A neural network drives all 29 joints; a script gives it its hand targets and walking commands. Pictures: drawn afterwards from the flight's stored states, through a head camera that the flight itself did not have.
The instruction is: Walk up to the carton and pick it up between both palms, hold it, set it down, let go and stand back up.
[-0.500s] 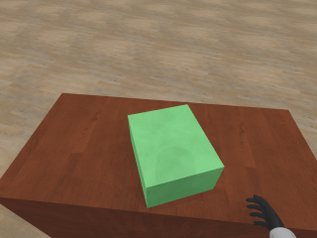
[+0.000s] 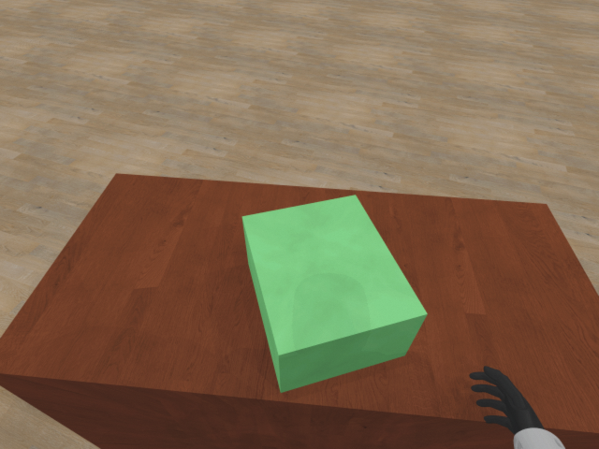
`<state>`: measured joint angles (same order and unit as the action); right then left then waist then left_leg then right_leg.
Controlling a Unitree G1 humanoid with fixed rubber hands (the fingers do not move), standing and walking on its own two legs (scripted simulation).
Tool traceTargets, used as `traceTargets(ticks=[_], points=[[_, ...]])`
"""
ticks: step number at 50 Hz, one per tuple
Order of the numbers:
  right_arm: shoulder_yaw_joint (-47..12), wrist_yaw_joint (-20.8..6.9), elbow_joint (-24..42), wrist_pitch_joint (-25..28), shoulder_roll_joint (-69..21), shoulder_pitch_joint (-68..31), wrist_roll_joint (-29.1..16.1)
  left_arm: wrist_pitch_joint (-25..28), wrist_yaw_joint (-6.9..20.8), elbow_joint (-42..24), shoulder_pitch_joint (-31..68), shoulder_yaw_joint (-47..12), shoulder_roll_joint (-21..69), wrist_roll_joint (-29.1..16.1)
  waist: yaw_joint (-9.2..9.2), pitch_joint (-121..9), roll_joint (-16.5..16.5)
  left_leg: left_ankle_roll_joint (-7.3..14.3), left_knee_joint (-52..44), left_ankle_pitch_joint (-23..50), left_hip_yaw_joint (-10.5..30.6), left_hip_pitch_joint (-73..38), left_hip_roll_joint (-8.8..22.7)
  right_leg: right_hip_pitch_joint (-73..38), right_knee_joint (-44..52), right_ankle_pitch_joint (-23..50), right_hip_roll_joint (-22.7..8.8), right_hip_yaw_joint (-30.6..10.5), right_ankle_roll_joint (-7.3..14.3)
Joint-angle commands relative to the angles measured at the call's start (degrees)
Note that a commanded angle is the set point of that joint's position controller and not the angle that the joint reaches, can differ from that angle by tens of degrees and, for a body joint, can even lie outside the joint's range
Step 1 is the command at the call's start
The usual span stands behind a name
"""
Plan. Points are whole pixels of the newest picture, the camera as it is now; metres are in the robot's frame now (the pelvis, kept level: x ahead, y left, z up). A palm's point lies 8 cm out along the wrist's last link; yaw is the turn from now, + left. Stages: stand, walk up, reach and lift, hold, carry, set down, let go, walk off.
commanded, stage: stand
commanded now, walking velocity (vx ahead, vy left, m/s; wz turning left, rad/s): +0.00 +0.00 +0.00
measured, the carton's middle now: (321, 284) +0.42 -0.01 -0.07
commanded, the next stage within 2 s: none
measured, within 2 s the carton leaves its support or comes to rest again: neither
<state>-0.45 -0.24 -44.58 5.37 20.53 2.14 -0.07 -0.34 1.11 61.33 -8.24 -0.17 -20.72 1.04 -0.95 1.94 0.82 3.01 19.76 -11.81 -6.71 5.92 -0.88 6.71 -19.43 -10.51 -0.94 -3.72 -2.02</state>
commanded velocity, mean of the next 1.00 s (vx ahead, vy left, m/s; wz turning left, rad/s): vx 0.00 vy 0.00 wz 0.00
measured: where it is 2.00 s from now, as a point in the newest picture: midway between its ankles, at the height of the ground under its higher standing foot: outside the picture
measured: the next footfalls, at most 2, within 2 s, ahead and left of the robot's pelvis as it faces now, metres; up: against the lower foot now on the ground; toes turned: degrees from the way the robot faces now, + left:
none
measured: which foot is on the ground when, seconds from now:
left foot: down 0.00-1.00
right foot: down 0.00-1.00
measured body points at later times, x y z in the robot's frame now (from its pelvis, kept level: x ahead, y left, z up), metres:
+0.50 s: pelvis +0.00 +0.00 +0.00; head +0.00 +0.00 +0.45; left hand +0.08 +0.29 -0.13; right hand +0.21 -0.28 -0.06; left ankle -0.01 +0.08 -0.75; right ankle +0.00 -0.15 -0.75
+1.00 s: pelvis +0.01 +0.00 +0.00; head +0.01 +0.00 +0.45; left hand +0.09 +0.29 -0.13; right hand +0.21 -0.29 -0.06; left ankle -0.01 +0.08 -0.75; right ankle +0.00 -0.15 -0.75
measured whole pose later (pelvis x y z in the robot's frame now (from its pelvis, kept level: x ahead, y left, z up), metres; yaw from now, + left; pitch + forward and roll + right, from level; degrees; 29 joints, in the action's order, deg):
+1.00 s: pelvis +0.01 +0.00 +0.00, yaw -1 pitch -2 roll +0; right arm -0.1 -0.6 -43.9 5.6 21.1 2.6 0.0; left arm -0.2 1.4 60.2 -7.7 -0.4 -19.8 0.9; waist -1.0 1.6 0.3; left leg 2.6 20.2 -12.6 -7.4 6.1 -0.2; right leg 7.1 -19.4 -10.7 -0.8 -3.6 -2.0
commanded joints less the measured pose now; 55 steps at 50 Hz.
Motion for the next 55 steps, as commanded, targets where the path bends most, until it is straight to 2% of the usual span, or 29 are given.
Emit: traceTargets(ticks=[1, 4, 5, 10, 11, 12, 13, 14, 15, 16, 17, 20, 24, 25, 27, 29, 32, 33, 34, 37, 40, 43, 44, 47, 48, 50, 52, 54, 55], points=[[3.97, 1.25, -3.41, -3.52, 12.55, 1.43, 1.27, 1.3, -0.51, -4.66, 2.37, 2.55, -11.35, 0.12, 0.52, -1.18, -7.07, -1.53, -5.21, 4.07, 6.54, -1.32, 9.13, 2.71, 0.43, 7.5, -3.74, -1.04, 3.74], [3.27, 1.61, -3.27, -3.59, 11.39, 2.96, 0.51, 0.99, -0.31, -3.49, 3.86, 2.18, -10.56, -0.47, 1.99, 0.41, -7.39, -1.1, -4.11, 5.5, 7.18, -0.47, 9.3, 4.63, 1.12, 6.86, -5.1, -2.99, 3.94], [3.3, 1.5, -3.14, -3.96, 11.93, 3.03, 1.22, 1.27, -0.38, -4.1, 2.11, 2.5, -11.37, -0.21, 1.12, -1.25, -4.11, -1.06, -4.19, 3.33, 7.32, -2.55, 9.45, 5.23, 1.82, 4.47, -4.03, -1.84, 3.75], [3.73, 1.49, -3.69, -3.37, 12.11, 2.23, 1.18, 1.67, -0.28, -3.94, 3.9, 2.31, -11.15, 0.11, 1.1, -1.64, -6.23, -1.18, -5.48, 3.45, 6.6, -2.39, 8.79, 4.86, 1.26, 6.97, -4.54, -2.86, 3.98], [3.9, 1.62, -4.0, -3.68, 13.16, 1.92, 1.61, 1.37, -0.05, -4.42, 2.28, 2.37, -11.01, 0.04, 0.81, -0.37, -9.99, -0.67, -4.54, 4.75, 5.93, -1.29, 8.95, 3.7, 1.17, 8.26, -4.77, -2.72, 3.75], [3.23, 1.16, -3.21, -3.28, 10.62, 2.73, 1.21, 1.35, -0.28, -4.06, 3.84, 2.68, -12.01, 0.27, 2.08, -0.22, -4.6, -1.61, -4.93, 2.45, 6.97, -1.59, 8.64, 4.56, 1.42, 7.22, -4.79, -2.66, 3.5], [3.71, 1.63, -3.05, -3.09, 12.48, 2.61, 1.29, 1.05, 0.03, -4.36, 0.68, 2.21, -9.18, -0.77, -0.35, 1.94, -9.3, -0.96, -4.68, 4.54, 7.26, 0.42, 9.48, 4.74, 1.16, 7.06, -5.08, -2.97, 4.23], [3.72, 1.65, -4.59, -3.27, 12.48, 4.89, 0.77, 1.38, -0.22, -3.97, 1.37, 2.67, -11.51, -0.33, 1.23, -1.81, -2.94, -1.03, -5.16, 2.65, 7.56, -2.77, 9.45, 4.42, 1.53, 5.18, -4.65, -2.56, 3.91], [3.61, 1.69, -3.93, -3.48, 11.8, 2.01, 1.59, 1.19, -0.33, -4.41, 4.89, 2.19, -10.25, -0.5, 0.59, 0.14, -3.61, -0.97, -4.47, 5.73, 7.22, -1.18, 9.93, 4.38, 1.51, 6.45, -4.93, -2.33, 4.37], [3.56, 1.77, -4.36, -3.89, 11.67, 4.77, 1.18, 1.7, -0.64, -4.27, 3.61, 2.75, -11.76, -0.04, 2.31, -1.83, -5.98, -1.66, -5.72, 4.59, 7.52, -2.34, 9.36, 2.8, 1.38, 8.69, -4.85, -3.27, 3.76], [3.44, 1.95, -3.27, -3.03, 11.98, 1.06, 1.58, 1.66, -0.5, -4.42, 2.37, 2.21, -9.33, -0.53, 0.52, 0.57, -7.84, -1.07, -5.15, 3.21, 7.73, -1.08, 9.86, 5.49, 2.06, 6.36, -5.18, -2.98, 4.25], [3.66, 1.68, -2.89, -3.34, 11.05, 0.45, 1.78, 1.03, -0.45, -4.49, 3.69, 2.27, -9.59, -0.5, 0.89, -0.74, -9.57, -0.78, -3.74, 7.0, 6.52, -1.76, 9.58, 3.15, 2.39, 8.83, -5.12, -2.96, 4.09], [3.46, 1.24, -3.51, -2.93, 12.03, 3.41, 1.2, 1.18, -0.53, -4.72, 4.97, 2.64, -11.33, -0.16, 1.26, -0.81, -5.22, -1.84, -5.54, 3.78, 6.82, -0.7, 8.37, 3.05, 1.07, 6.91, -4.67, -3.39, 4.06], [4.01, 1.3, -3.07, -3.22, 12.45, 1.79, 1.26, 0.93, -0.3, -4.75, 3.65, 2.2, -9.47, -0.22, 0.96, 0.63, -9.94, -1.48, -4.68, 3.05, 5.56, -1.54, 9.27, 4.83, 2.19, 6.89, -5.29, -3.12, 4.31], [4.01, 1.41, -3.36, -3.19, 12.54, 1.19, 1.41, 0.74, 0.06, -4.52, 4.6, 2.67, -10.47, 0.04, 1.4, 0.9, -4.24, -3.33, -6.61, 1.86, 6.65, -0.05, 10.07, 5.98, 0.23, 7.12, -4.12, -1.22, 3.89], [3.14, 1.4, -2.96, -3.23, 10.13, 2.07, 1.76, 0.96, 0.05, -4.77, 3.45, 2.85, -11.21, -0.21, 0.29, 0.02, -8.48, -0.89, -6.46, -0.77, 6.56, 0.31, 9.01, 3.85, 2.3, 5.59, -5.38, -3.68, 4.59], [3.98, 1.47, -4.13, -3.1, 11.83, 3.69, 1.21, 1.6, -0.27, -4.59, 2.59, 2.92, -11.09, 0.11, 1.25, -3.14, -3.66, -0.65, -6.23, -0.7, 7.85, -2.27, 9.37, 1.97, 2.14, 4.89, -4.5, -2.98, 4.16], [3.6, 1.39, -3.36, -3.35, 11.61, 1.25, 1.49, 1.32, -0.04, -5.12, 3.51, 1.91, -9.46, -0.25, 0.32, 1.5, -6.35, -0.83, -4.38, 2.46, 6.17, -0.87, 9.36, 5.96, 2.73, 7.27, -5.27, -3.62, 4.26], [4.36, 1.14, -2.7, -2.63, 12.55, 3.71, 0.8, 1.75, 0.01, -5.55, 3.75, 2.01, -9.1, 0.09, 2.3, -0.12, -6.73, -0.97, -5.35, -0.07, 6.47, -1.12, 9.02, 5.34, 2.12, 5.4, -4.85, -3.4, 4.21], [4.31, 1.02, -2.98, -3.32, 12.82, 2.74, 2.42, 1.55, -0.19, -4.65, 5.34, 2.6, -11.94, 0.14, 0.95, 0.08, -3.58, -0.87, -5.91, 0.2, 6.6, -1.98, 8.67, 5.51, 2.08, 6.7, -5.1, -3.41, 4.11], [4.18, 1.3, -3.22, -3.17, 11.63, 2.55, 0.89, 1.51, -0.58, -4.25, 2.18, 1.96, -10.9, -0.06, 0.93, 0.31, -7.46, -1.59, -4.62, 3.78, 6.8, -1.71, 8.87, 4.96, 1.38, 8.35, -4.89, -3.99, 3.89], [4.31, 1.52, -3.47, -3.32, 11.9, 2.81, 1.32, 1.49, -0.79, -4.62, 4.61, 2.62, -11.67, -0.05, 1.1, 1.51, -3.53, -1.05, -4.33, 6.98, 6.92, -1.39, 9.26, 4.67, 0.88, 8.79, -4.53, -2.39, 4.07], [4.59, 1.22, -3.14, -2.88, 14.04, 2.3, 1.58, 1.1, -0.26, -4.17, 1.14, 2.38, -9.3, -0.45, 0.87, -0.61, -10.39, -1.83, -4.4, 7.87, 5.13, -2.95, 9.52, 5.78, 0.78, 8.91, -5.18, -2.89, 4.12], [3.24, 1.04, -3.21, -3.51, 9.94, 2.82, 1.2, 1.37, -0.58, -5.28, 3.68, 2.61, -12.09, 0.08, 1.56, -1.85, -9.56, -1.25, -3.2, 8.46, 5.38, -1.32, 9.42, 2.85, 1.15, 9.91, -5.41, -2.95, 4.56], [3.44, 0.99, -3.78, -3.46, 12.24, 4.23, 0.77, 1.44, -0.69, -4.61, 3.34, 2.97, -12.93, -0.31, 0.76, -2.35, -4.8, -1.99, -4.5, 5.98, 6.17, -1.1, 8.86, 1.83, 0.83, 9.05, -4.8, -3.21, 4.2], [3.83, 1.51, -3.38, -3.37, 12.03, 3.17, 1.18, 1.68, -0.4, -5.24, 2.01, 2.12, -10.88, -0.73, 0.9, 0.76, -10.26, -1.01, -3.7, 7.78, 6.22, -0.41, 8.89, 3.75, 2.28, 9.19, -5.15, -3.56, 4.63], [3.75, 1.37, -3.9, -3.26, 12.42, 5.03, 1.2, 0.93, -0.4, -4.91, 3.65, 1.91, -9.97, 0.32, 1.72, -0.93, -6.22, -2.26, -4.03, 11.91, 6.28, -2.0, 9.22, 3.29, 0.01, 10.77, -4.49, -1.25, 3.62], [3.91, 0.99, -2.92, -3.3, 12.55, 2.41, 1.46, 0.92, -0.24, -4.7, 2.21, 2.17, -10.62, -0.65, -0.11, -3.05, -6.45, -1.71, -4.36, 10.06, 6.6, -3.07, 9.24, 2.85, -0.08, 7.43, -4.64, -1.74, 3.82], [3.63, 1.07, -2.18, -3.3, 10.64, 2.94, 0.99, 1.48, -0.33, -4.09, 2.48, 2.59, -11.55, 0.0, 1.54, -3.99, -3.95, -1.68, -5.06, 5.59, 6.64, -4.8, 9.3, 3.61, 0.5, 6.41, -4.59, -2.34, 3.61]])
